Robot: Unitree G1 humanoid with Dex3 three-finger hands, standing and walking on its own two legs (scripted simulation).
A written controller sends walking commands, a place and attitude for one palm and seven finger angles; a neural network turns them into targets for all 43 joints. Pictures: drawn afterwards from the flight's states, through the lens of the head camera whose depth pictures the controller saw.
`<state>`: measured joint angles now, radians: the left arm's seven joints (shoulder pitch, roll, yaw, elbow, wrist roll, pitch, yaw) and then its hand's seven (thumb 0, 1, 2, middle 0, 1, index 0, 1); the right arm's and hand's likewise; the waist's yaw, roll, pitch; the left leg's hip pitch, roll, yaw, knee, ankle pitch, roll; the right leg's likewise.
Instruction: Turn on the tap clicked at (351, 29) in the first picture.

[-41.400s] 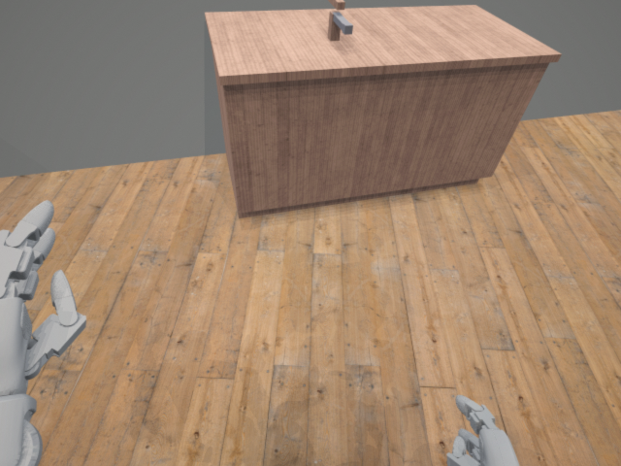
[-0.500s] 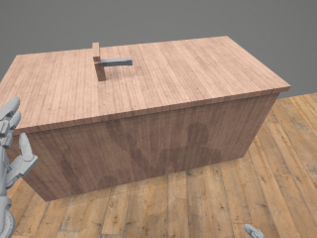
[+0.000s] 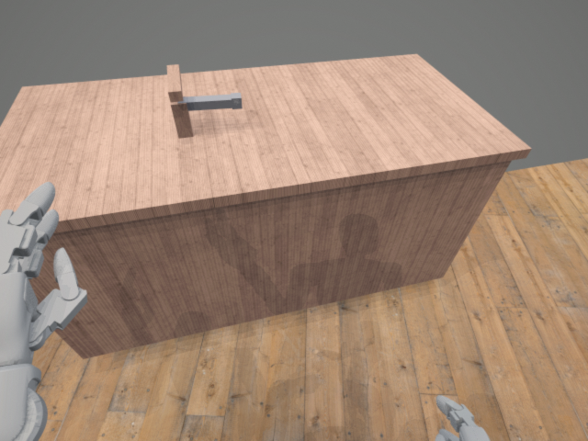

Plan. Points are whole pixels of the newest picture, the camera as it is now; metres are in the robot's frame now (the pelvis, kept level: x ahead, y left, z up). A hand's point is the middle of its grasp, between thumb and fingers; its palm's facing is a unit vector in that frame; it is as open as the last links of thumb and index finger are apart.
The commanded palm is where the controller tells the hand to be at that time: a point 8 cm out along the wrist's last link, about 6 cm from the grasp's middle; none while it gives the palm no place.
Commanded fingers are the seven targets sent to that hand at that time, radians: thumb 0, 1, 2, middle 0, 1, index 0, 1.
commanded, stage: stand and check the lever's angle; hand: left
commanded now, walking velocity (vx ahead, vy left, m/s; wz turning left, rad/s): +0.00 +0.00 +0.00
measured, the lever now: (236, 100) +0.84 +0.20 +0.04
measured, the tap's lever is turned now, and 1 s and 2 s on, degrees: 85 85 85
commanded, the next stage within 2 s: stand and wait in 0.20 s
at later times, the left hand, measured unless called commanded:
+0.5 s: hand (100, 250) +0.27 +0.24 +0.17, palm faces +0.39 -0.84 -0.38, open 7.4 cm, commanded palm +0.21 +0.28 +0.19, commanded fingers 0.00 0.90 0.90 -0.20 -0.30 -0.20 -0.30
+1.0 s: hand (85, 256) +0.26 +0.25 +0.17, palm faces +0.39 -0.86 -0.33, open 7.4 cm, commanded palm +0.20 +0.29 +0.19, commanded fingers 0.00 0.90 0.90 -0.20 -0.30 -0.20 -0.30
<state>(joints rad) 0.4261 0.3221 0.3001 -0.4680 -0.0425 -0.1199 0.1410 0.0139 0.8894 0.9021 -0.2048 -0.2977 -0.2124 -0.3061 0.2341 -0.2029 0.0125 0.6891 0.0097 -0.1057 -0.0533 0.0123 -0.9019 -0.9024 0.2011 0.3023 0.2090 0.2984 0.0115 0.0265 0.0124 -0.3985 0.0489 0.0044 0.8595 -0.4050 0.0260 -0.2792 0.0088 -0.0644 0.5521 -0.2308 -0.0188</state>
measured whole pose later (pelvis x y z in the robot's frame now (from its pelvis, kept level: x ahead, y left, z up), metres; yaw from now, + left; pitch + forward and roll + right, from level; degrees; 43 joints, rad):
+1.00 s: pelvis +0.04 +0.01 +0.01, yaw -1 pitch -1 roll -1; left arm 0.46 0.33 0.31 -0.45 -0.06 -0.14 0.16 0.01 0.89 0.90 -0.21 -0.30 -0.21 -0.31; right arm 0.19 -0.21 0.01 0.61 0.01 -0.07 -0.08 0.01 -0.90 -0.90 0.20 0.30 0.21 0.30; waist 0.00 0.01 0.00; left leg -0.20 0.01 0.02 0.46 -0.25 0.01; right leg -0.18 0.02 -0.01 0.40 -0.21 0.00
